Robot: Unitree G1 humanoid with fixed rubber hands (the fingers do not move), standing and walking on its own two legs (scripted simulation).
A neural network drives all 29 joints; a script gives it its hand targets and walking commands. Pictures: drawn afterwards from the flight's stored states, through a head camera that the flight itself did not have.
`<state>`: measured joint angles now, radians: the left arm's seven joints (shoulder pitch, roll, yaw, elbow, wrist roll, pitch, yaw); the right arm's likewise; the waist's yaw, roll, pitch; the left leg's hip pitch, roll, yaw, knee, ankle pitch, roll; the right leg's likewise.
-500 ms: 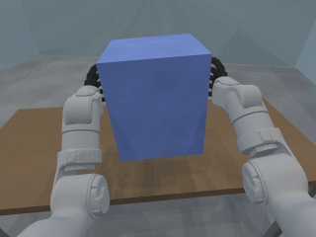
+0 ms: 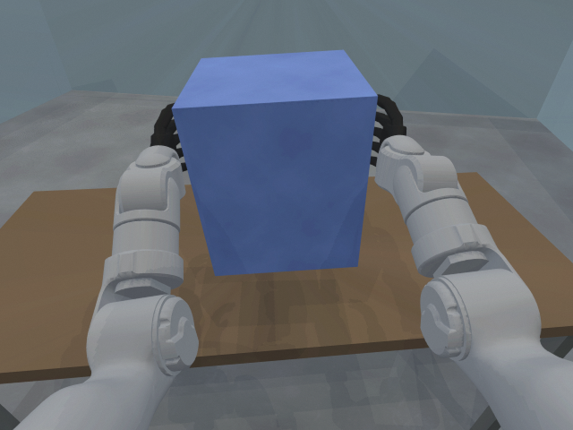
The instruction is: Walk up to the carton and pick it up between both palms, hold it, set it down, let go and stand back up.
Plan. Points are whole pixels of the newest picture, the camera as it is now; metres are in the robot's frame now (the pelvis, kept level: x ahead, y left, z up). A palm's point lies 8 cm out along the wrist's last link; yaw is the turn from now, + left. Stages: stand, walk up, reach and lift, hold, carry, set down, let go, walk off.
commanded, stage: set down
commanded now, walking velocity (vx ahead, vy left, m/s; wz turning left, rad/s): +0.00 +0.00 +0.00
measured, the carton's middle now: (279, 162) +0.42 +0.01 +0.24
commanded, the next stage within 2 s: none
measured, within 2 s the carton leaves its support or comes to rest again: neither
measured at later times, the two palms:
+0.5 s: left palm (175, 195) +0.42 +0.17 +0.19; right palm (373, 201) +0.40 -0.13 +0.18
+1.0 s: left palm (186, 204) +0.44 +0.16 +0.15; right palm (373, 216) +0.40 -0.13 +0.15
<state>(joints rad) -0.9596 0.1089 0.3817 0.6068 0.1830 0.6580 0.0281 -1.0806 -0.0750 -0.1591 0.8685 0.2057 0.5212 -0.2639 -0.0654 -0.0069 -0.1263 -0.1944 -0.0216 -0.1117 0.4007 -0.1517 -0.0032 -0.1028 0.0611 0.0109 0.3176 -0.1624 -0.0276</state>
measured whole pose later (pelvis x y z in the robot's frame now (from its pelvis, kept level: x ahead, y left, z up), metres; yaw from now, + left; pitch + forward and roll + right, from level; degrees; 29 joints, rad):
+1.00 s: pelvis +0.02 +0.03 +0.00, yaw -1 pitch -2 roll -2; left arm -0.84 0.11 0.28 0.81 0.16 0.33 0.03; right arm -0.79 0.05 -0.27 0.84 0.02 0.20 -0.21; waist -0.08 -0.05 -0.03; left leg -0.17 -0.04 -0.06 0.38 -0.17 0.04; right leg -0.07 0.03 0.03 0.26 -0.15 0.01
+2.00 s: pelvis +0.02 +0.03 +0.00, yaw -3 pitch +4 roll -2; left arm -0.90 0.16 0.24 1.15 0.12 0.02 -0.02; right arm -0.69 0.19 -0.47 0.82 -0.21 0.02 -0.21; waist -0.08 -0.04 -0.07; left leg -0.30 -0.03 -0.02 0.41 -0.18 0.05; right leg -0.21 0.02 0.03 0.29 -0.16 0.02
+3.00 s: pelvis +0.02 +0.03 +0.00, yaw -3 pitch +7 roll -2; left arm -0.90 0.12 0.39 1.22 0.23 -0.16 -0.04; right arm -0.68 0.23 -0.63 0.84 -0.36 -0.18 -0.16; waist -0.06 -0.04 -0.04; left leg -0.36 -0.02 0.00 0.41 -0.16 0.04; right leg -0.28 0.02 0.01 0.31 -0.15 0.01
